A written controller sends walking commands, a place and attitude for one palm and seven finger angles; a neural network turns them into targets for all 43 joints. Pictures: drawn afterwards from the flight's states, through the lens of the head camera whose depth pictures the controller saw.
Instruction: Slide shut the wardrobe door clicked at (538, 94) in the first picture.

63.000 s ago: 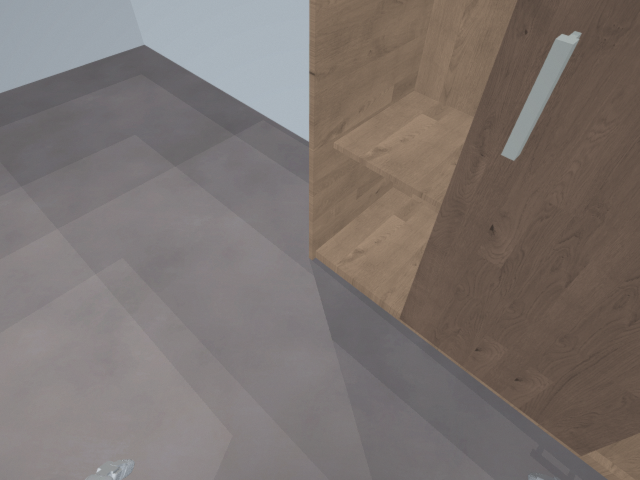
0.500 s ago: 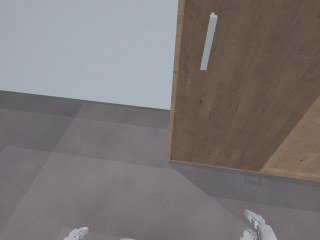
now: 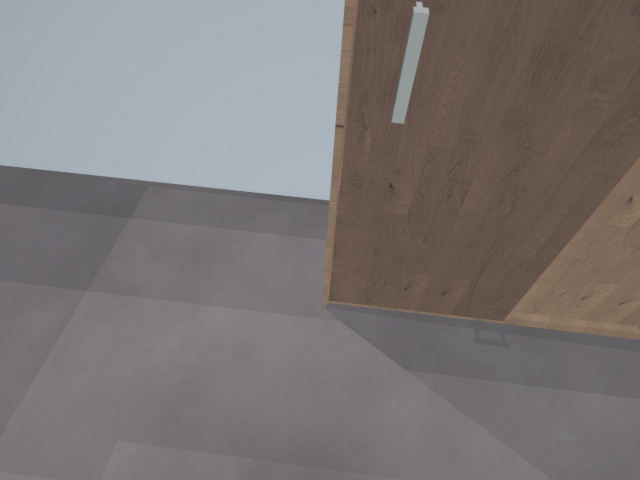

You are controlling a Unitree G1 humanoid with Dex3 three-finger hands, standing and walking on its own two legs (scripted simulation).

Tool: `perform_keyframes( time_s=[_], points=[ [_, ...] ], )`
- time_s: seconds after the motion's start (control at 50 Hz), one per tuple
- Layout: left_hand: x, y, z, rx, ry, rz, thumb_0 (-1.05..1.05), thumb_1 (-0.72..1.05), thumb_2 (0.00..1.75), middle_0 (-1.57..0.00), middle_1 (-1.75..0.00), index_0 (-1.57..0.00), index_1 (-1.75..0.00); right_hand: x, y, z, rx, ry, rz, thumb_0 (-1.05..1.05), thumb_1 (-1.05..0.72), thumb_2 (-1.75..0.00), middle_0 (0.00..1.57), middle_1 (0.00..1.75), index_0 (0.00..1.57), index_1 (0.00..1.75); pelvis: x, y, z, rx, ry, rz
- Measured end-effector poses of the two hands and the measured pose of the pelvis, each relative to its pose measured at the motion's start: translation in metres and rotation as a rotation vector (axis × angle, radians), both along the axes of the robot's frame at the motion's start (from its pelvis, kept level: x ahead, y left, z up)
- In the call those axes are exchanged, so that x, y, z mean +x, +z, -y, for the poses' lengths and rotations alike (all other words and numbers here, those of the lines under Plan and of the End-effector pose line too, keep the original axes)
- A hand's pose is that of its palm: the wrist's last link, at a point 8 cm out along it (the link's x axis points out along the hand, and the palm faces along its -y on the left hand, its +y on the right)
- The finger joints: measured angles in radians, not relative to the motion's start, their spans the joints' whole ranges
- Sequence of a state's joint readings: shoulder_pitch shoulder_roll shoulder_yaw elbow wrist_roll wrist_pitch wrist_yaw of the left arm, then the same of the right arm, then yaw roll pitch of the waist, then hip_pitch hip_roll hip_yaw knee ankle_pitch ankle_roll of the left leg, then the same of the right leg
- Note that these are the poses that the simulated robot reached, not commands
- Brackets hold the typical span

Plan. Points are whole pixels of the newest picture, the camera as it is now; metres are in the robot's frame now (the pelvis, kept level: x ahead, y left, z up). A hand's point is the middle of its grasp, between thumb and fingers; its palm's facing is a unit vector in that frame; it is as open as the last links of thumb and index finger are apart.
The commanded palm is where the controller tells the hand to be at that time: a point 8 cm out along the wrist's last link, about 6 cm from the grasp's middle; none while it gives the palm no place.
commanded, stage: let the arm hang, fingers relaxed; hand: right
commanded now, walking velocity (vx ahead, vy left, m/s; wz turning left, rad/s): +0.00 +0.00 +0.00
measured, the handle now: (407, 65) +0.75 -0.09 +0.15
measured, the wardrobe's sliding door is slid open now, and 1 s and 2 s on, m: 0.00 0.00 0.00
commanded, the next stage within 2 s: look to check the result in 0.38 s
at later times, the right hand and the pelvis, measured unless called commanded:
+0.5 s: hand out of the picture +0.14 -0.22 -0.15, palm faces -0.04 +0.95 -0.32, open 7.4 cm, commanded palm none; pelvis +0.04 +0.02 +0.01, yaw +0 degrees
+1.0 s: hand out of the picture +0.17 -0.20 -0.14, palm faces -0.04 +0.94 -0.33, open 7.4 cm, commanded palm none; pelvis +0.07 +0.03 +0.01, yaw +0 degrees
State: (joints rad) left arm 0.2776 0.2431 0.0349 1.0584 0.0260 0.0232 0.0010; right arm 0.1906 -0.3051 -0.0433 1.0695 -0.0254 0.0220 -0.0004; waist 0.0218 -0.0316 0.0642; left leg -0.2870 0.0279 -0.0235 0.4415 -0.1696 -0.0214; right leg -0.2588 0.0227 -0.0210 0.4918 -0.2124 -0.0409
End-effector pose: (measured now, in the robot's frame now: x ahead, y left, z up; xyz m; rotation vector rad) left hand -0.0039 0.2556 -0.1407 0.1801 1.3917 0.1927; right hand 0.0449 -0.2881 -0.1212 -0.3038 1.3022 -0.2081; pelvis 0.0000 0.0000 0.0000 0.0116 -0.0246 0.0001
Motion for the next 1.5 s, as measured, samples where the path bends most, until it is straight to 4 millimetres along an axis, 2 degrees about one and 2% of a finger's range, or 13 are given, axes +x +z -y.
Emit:
perform_keyframes(
  time_s=[0.1, 0.24, 0.34, 0.46, 0.8, 1.04, 1.26, 1.5],
  points=[
    [0.038, 0.005, -0.014, 0.027, -0.031, 0.078, 0.0, 0.9, 0.9, -0.2, -0.3, -0.2, -0.3, 0.021, 0.003, 0.0, -0.004, 0.012, 0.042, 0.0, -0.91, -0.9, 0.2, 0.3, 0.2, 0.3, 0.005, 0.001, -0.001, -0.008, -0.001, 0.002],
    [0.084, 0.015, -0.031, 0.06, -0.065, 0.146, 0.0, 0.91, 0.9, -0.2, -0.3, -0.2, -0.3, 0.052, 0.006, -0.01, 0.015, 0.034, 0.085, 0.0, -0.91, -0.9, 0.2, 0.3, 0.2, 0.3, 0.017, 0.004, -0.005, -0.011, -0.004, -0.002],
    [0.105, 0.02, -0.039, 0.073, -0.08, 0.159, 0.0, 0.91, 0.9, -0.2, -0.3, -0.2, -0.3, 0.069, 0.006, -0.018, 0.025, 0.043, 0.092, 0.0, -0.91, -0.9, 0.2, 0.3, 0.2, 0.3, 0.027, 0.006, -0.009, -0.011, -0.007, -0.005],
    [0.12, 0.021, -0.044, 0.072, -0.089, 0.148, 0.0, 0.9, 0.9, -0.2, -0.3, -0.2, -0.3, 0.083, 0.007, -0.024, 0.026, 0.049, 0.084, 0.0, -0.91, -0.9, 0.2, 0.3, 0.2, 0.3, 0.038, 0.008, -0.015, -0.011, -0.008, -0.009],
    [0.128, 0.014, -0.051, 0.05, -0.082, 0.092, 0.0, 0.9, 0.9, -0.2, -0.3, -0.2, -0.3, 0.106, 0.012, -0.032, 0.002, 0.046, 0.067, 0.0, -0.91, -0.9, 0.2, 0.3, 0.2, 0.3, 0.062, 0.01, -0.028, -0.009, -0.005, -0.018],
    [0.132, 0.019, -0.061, 0.068, -0.068, 0.105, 0.0, 0.9, 0.9, -0.2, -0.3, -0.2, -0.3, 0.117, 0.013, -0.04, 0.01, 0.054, 0.092, 0.0, -0.91, -0.9, 0.2, 0.3, 0.2, 0.3, 0.069, 0.01, -0.033, -0.006, 0.001, -0.01],
    [0.127, 0.024, -0.065, 0.085, -0.059, 0.109, 0.0, 0.9, 0.9, -0.2, -0.3, -0.2, -0.3, 0.115, 0.011, -0.04, 0.02, 0.056, 0.092, 0.0, -0.91, -0.9, 0.2, 0.3, 0.2, 0.3, 0.068, 0.011, -0.032, -0.004, 0.007, -0.005],
    [0.116, 0.024, -0.059, 0.082, -0.054, 0.098, 0.0, 0.9, 0.9, -0.2, -0.3, -0.2, -0.3, 0.105, 0.01, -0.032, 0.017, 0.053, 0.076, 0.0, -0.91, -0.9, 0.2, 0.3, 0.2, 0.3, 0.063, 0.011, -0.028, -0.006, 0.01, -0.001]
  ],
)
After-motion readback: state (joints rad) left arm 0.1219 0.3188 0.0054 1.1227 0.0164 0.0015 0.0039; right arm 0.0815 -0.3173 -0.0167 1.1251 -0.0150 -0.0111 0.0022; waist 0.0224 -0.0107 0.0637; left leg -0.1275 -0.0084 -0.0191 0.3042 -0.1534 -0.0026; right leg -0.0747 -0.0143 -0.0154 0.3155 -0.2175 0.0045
